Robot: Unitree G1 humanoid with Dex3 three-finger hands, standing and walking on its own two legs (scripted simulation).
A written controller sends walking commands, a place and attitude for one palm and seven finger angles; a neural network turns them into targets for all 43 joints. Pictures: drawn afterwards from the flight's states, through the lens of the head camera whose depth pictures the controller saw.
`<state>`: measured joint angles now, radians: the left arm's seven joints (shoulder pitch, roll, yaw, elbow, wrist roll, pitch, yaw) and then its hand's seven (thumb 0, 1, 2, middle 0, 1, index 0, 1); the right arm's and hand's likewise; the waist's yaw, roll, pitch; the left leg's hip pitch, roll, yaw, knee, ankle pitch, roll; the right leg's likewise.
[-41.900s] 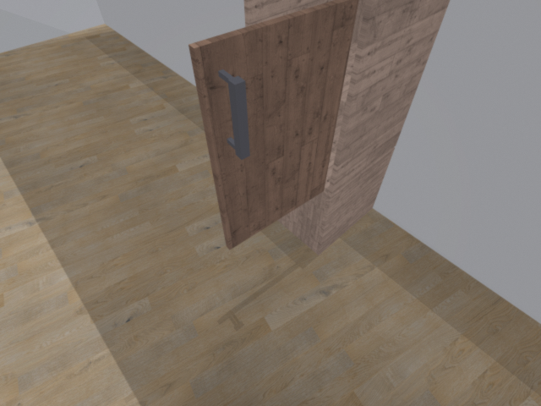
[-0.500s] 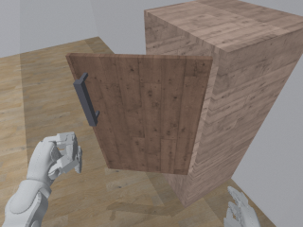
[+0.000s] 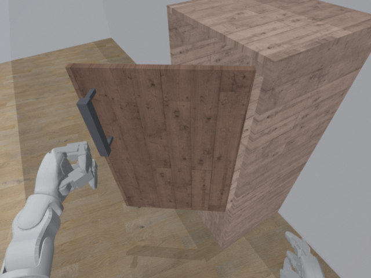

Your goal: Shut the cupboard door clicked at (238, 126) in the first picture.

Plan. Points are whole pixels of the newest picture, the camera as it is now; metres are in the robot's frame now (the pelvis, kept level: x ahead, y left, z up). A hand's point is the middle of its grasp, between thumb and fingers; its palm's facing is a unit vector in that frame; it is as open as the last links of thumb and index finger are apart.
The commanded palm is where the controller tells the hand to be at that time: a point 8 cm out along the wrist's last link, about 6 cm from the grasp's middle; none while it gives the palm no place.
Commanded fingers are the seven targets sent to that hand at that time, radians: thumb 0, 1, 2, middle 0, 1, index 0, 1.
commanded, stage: bring the fist close to the handle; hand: left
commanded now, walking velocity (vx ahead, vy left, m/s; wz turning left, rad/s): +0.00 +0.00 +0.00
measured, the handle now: (99, 124) +0.42 +0.24 +0.13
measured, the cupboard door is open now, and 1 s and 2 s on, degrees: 55 55 38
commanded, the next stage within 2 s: push the door shut along its arc in 0.86 s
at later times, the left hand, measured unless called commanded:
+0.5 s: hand (98, 154) +0.32 +0.21 +0.13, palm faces +0.04 -1.00 -0.05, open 3.1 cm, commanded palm +0.29 +0.25 +0.13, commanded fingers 0.00 0.90 0.90 -1.30 -1.50 -1.30 -1.50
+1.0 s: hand (98, 155) +0.32 +0.21 +0.13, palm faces +0.04 -1.00 -0.05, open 3.1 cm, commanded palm +0.30 +0.25 +0.13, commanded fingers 0.00 0.90 0.90 -1.30 -1.50 -1.30 -1.50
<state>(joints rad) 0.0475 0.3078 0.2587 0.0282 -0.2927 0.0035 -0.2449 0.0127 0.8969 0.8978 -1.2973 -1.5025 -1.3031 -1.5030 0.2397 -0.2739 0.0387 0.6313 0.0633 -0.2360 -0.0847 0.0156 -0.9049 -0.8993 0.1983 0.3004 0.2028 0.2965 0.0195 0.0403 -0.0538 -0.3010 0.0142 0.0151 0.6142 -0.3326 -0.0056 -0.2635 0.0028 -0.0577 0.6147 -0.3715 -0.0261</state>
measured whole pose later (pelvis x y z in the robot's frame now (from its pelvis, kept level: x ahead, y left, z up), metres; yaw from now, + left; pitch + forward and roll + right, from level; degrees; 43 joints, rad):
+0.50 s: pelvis +0.00 +0.01 +0.00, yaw +0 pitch +2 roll +0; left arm -0.13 0.29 0.22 0.16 -0.25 0.02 -0.18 0.01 0.90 0.90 -1.30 -1.50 -1.30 -1.50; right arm 0.22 -0.25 0.05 0.64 0.06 -0.17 -0.07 0.01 -0.90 -0.90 0.20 0.30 0.20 0.30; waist 0.01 0.04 -0.05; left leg -0.30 0.00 0.03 0.61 -0.33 0.01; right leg -0.27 -0.01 -0.04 0.60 -0.36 -0.01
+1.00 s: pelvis +0.00 +0.01 +0.00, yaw +0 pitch +1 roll +0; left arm -0.13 0.30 0.22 0.18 -0.25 0.00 -0.18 0.01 0.90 0.90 -1.30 -1.50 -1.30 -1.50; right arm 0.22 -0.26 0.04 0.63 0.06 -0.15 -0.06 0.01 -0.91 -0.90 0.20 0.30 0.20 0.30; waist 0.00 0.04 -0.05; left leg -0.30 0.01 0.03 0.60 -0.32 0.01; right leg -0.26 0.00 -0.05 0.59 -0.35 -0.01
